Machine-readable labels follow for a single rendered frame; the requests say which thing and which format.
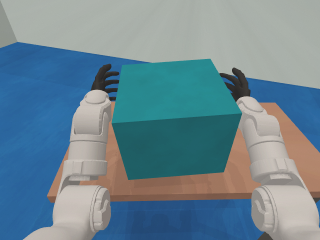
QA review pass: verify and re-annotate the robot left hand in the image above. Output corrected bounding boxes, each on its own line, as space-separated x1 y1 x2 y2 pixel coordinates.
91 63 120 101

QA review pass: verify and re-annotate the robot right hand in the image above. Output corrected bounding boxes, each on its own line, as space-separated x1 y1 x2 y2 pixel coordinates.
219 67 251 102

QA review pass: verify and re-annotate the right robot forearm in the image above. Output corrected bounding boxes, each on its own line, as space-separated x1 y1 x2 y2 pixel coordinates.
236 96 320 226

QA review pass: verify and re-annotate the carton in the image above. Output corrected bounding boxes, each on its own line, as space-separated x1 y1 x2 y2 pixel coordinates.
111 59 242 180

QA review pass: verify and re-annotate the table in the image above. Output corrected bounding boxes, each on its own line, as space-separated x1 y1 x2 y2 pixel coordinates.
47 101 320 240

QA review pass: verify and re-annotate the left robot upper arm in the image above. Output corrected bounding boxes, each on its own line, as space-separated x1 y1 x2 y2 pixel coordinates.
23 185 111 240

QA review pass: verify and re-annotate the left robot forearm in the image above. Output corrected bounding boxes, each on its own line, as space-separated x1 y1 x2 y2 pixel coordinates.
52 90 112 223

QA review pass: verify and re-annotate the right robot upper arm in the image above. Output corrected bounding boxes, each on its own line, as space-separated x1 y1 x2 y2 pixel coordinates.
251 185 320 240

